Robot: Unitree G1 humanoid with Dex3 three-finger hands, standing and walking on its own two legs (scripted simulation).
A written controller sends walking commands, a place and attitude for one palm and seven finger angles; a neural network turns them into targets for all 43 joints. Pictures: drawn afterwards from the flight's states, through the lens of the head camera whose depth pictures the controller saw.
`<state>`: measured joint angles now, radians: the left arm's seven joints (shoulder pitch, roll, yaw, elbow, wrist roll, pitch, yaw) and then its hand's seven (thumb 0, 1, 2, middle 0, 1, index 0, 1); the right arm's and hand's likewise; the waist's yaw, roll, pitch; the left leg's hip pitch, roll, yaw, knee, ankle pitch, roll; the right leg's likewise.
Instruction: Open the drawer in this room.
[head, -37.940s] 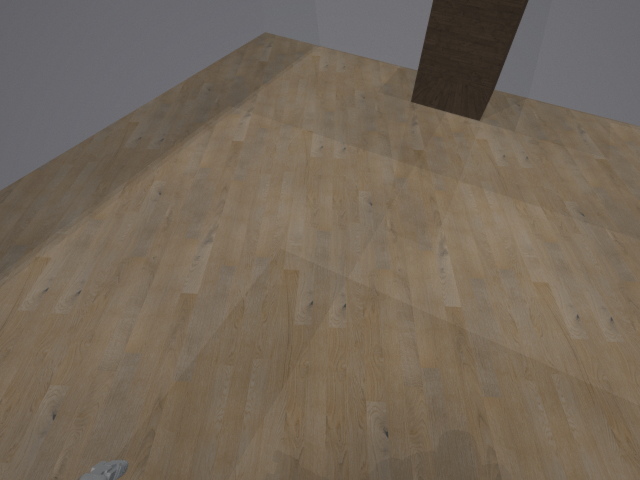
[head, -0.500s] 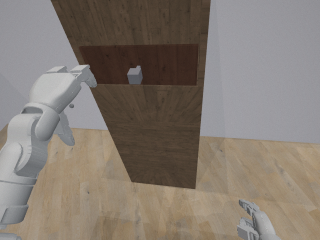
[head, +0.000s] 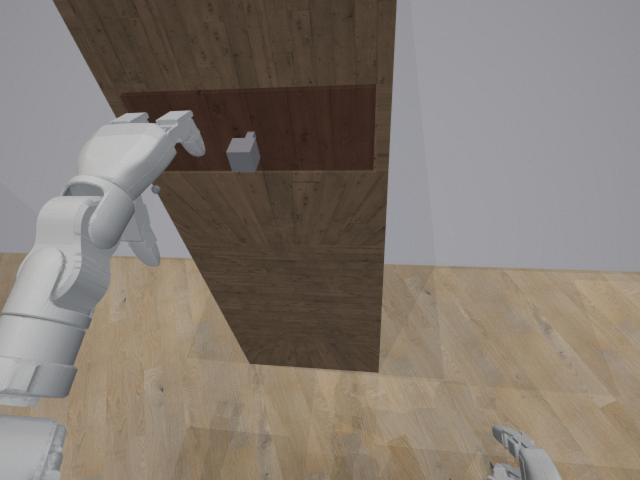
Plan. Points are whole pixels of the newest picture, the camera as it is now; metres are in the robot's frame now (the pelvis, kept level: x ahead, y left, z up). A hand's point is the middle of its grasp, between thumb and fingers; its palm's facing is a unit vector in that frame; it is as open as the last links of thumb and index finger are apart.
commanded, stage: move the hooked fingers above the handle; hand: left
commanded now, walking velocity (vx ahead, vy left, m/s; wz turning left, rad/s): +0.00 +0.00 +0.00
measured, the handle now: (246, 147) +0.55 +0.17 +0.13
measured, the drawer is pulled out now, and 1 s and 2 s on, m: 0.00 0.00 0.00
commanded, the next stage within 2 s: lower the fingers behind the handle in 1.60 s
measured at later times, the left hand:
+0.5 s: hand (206, 153) +0.45 +0.18 +0.20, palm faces +0.06 -0.03 -1.00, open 13.8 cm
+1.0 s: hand (233, 128) +0.51 +0.16 +0.19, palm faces +0.01 -0.03 -1.00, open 13.8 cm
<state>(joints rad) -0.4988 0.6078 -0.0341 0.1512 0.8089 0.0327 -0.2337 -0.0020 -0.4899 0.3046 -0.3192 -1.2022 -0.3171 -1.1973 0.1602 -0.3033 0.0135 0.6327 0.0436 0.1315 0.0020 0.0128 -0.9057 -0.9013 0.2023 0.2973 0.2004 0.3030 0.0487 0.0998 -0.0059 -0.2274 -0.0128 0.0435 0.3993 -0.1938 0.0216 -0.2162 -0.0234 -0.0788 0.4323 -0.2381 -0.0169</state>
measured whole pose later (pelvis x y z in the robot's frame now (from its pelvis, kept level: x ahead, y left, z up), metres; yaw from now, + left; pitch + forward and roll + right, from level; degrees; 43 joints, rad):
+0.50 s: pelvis +0.02 +0.01 +0.00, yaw +0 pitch +5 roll +1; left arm -0.75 0.52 -0.18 0.39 0.87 0.10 -0.19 0.00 -0.49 0.30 -0.32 -1.20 -0.32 -1.20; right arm 0.16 -0.28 0.02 0.64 0.05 0.16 0.00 0.01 -0.91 -0.90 0.20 0.30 0.20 0.30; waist 0.02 0.08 -0.05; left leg -0.27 -0.02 0.05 0.41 -0.22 0.03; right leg -0.26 -0.03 -0.07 0.45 -0.27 -0.01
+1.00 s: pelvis +0.03 +0.00 +0.00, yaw -1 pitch +7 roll +1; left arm -0.97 0.51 -0.17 0.73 0.92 0.05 -0.16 0.00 -0.49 0.30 -0.36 -1.24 -0.33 -1.20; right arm 0.25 -0.29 -0.01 0.67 0.05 0.16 -0.02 0.01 -0.91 -0.90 0.20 0.30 0.20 0.30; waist -0.03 0.07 -0.07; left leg -0.32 -0.01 0.06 0.44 -0.25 0.02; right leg -0.32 -0.02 -0.06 0.47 -0.29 -0.02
